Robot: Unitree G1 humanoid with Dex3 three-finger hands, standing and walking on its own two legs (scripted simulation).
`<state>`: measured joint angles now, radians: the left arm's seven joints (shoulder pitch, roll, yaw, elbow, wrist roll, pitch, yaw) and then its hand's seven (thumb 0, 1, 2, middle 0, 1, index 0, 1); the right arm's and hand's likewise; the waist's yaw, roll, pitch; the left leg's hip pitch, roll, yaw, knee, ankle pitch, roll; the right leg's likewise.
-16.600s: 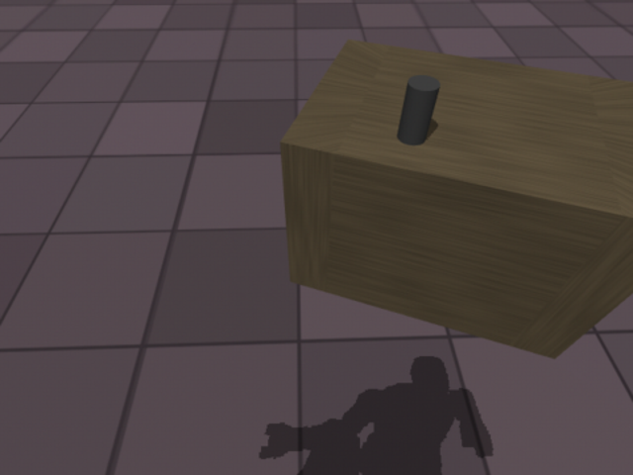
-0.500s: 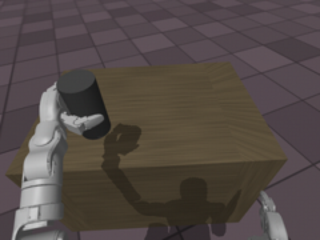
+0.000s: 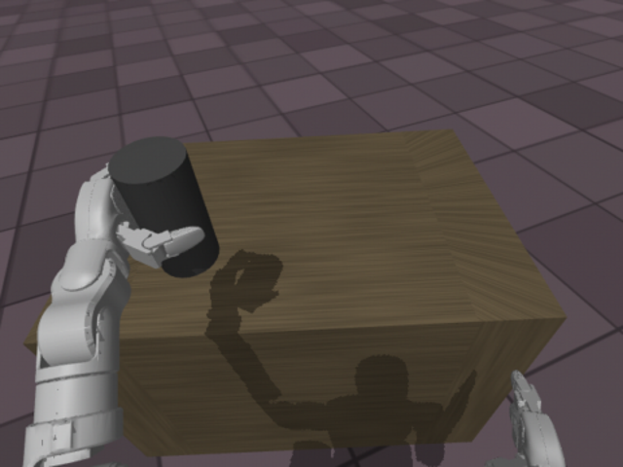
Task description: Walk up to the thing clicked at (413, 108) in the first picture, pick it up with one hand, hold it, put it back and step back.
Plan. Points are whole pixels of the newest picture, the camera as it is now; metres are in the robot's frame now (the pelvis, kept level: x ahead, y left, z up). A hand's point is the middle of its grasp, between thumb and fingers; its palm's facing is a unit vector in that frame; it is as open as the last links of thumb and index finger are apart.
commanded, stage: hold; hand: left
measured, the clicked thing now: (171, 212) +0.34 +0.16 +0.20
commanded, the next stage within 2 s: none
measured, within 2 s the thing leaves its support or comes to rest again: neither
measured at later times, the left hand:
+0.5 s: hand (158, 210) +0.33 +0.17 +0.22, palm faces +0.15 -0.99 +0.03, open 10.9 cm
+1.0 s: hand (163, 210) +0.34 +0.17 +0.21, palm faces +0.13 -0.99 +0.01, open 10.9 cm
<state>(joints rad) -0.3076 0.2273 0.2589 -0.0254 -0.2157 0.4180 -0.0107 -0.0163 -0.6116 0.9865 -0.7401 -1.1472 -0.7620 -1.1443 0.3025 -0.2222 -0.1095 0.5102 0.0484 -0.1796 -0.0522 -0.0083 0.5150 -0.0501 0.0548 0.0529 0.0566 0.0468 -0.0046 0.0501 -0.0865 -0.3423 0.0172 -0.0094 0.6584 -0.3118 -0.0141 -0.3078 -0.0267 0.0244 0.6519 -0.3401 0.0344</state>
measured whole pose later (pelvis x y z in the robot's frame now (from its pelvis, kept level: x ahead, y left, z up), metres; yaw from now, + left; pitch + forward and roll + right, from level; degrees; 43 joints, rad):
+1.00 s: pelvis +0.00 +0.00 +0.01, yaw +1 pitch -1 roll +0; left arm -0.27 0.21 0.25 -0.09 -0.22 0.46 -0.03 -0.02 -0.61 0.98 -0.75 -1.14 -0.77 -1.14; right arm 0.24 -0.23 -0.12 0.64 0.04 -0.21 -0.06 -0.01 0.52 -0.05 0.05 0.05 0.06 0.05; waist 0.01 0.06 -0.07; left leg -0.29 0.02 -0.02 0.60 -0.29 -0.02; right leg -0.26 -0.03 0.01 0.60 -0.32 0.03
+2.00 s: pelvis +0.01 -0.01 +0.01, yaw +0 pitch -1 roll +0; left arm -0.29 0.21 0.26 -0.07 -0.20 0.43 0.00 -0.02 -0.61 0.98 -0.74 -1.15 -0.76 -1.15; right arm 0.24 -0.22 -0.13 0.68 0.04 -0.21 -0.06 -0.01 0.52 -0.05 0.05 0.05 0.06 0.05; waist 0.00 0.05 -0.07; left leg -0.27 0.02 -0.02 0.57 -0.28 -0.02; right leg -0.24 -0.02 0.01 0.58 -0.32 0.02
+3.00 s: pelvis +0.00 +0.00 +0.00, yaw +0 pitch +3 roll +0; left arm -0.48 0.29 0.27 0.45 -0.17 0.12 -0.02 -0.01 -0.61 0.98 -0.74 -1.15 -0.76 -1.15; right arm 0.18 -0.22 -0.10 0.72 0.02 -0.24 -0.05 -0.01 0.55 -0.05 0.06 0.05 0.06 0.05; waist -0.05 0.01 -0.04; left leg -0.38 0.03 -0.01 0.61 -0.28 -0.02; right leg -0.35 -0.02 0.02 0.61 -0.31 0.03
